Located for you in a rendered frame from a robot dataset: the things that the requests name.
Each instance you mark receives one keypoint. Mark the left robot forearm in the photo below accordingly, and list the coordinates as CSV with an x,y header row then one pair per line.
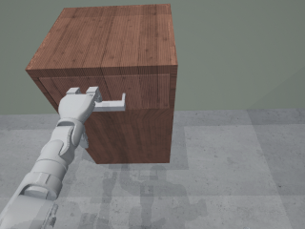
x,y
45,178

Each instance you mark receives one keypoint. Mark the cabinet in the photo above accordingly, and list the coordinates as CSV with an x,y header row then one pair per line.
x,y
115,40

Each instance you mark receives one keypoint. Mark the left robot upper arm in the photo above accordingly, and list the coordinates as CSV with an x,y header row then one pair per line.
x,y
30,213

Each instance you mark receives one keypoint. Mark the left robot hand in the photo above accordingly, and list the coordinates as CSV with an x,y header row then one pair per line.
x,y
79,106

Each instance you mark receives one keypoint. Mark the drawer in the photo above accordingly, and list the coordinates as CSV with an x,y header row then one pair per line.
x,y
142,90

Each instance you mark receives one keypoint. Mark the handle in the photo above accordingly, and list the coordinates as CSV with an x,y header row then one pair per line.
x,y
111,106

